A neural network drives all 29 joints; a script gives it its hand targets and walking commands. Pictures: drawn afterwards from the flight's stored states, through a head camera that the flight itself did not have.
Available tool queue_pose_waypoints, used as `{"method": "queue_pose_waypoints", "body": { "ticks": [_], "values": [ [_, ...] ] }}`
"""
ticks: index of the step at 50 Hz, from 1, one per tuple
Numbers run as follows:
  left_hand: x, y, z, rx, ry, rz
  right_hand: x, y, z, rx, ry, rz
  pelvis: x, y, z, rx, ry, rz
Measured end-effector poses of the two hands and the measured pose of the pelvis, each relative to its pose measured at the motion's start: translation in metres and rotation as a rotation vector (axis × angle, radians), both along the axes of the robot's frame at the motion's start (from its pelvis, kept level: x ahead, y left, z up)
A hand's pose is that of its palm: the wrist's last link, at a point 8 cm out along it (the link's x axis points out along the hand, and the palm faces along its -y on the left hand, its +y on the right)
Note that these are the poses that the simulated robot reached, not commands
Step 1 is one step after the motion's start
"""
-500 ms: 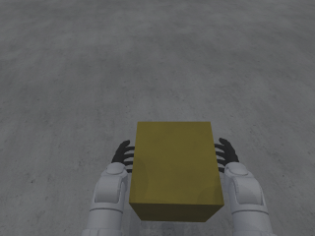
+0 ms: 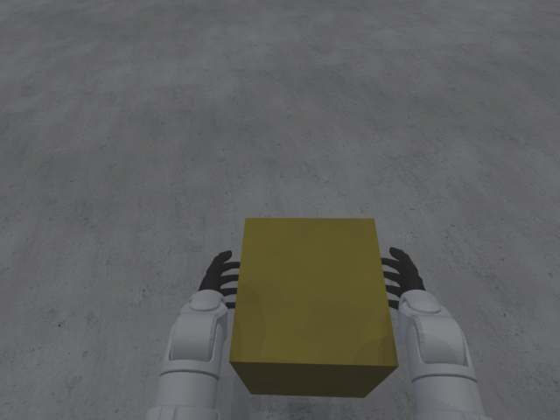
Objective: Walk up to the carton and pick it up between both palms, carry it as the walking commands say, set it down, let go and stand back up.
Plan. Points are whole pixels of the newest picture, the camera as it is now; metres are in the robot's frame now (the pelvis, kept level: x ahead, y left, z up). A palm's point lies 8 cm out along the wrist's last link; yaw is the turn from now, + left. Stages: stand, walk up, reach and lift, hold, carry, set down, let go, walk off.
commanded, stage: carry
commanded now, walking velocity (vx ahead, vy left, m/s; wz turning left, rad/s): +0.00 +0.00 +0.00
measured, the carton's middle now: (308, 312) +0.29 +0.00 -0.06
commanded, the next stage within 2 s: none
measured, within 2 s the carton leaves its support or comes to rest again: neither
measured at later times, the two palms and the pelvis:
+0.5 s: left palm (217, 303) +0.26 +0.13 +0.02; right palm (418, 302) +0.27 -0.16 +0.02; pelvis +0.00 -0.01 +0.00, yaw +0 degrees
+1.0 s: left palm (215, 299) +0.27 +0.14 +0.02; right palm (413, 297) +0.28 -0.15 +0.02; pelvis +0.00 -0.01 +0.00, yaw +0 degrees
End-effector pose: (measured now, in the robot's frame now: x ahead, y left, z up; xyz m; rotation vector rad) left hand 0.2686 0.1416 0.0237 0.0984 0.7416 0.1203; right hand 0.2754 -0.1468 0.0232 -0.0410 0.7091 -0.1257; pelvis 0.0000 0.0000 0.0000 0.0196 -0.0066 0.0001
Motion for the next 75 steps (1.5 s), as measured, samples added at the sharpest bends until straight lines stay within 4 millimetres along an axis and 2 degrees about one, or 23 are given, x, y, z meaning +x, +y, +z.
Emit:
{"method": "queue_pose_waypoints", "body": {
  "ticks": [31,75],
  "values": [
    [-0.004,-0.01,-0.002,0.002,-0.002,-0.001,-0.003,-0.01,-0.001,-0.002,-0.002,0.003,-0.003,-0.011,0.0,0.0,0.001,0.004],
    [0.01,-0.003,-0.004,-0.003,0.007,-0.004,0.008,-0.003,-0.003,-0.001,0.005,-0.008,0.008,-0.002,-0.001,0.0,0.015,-0.004]
  ]
}}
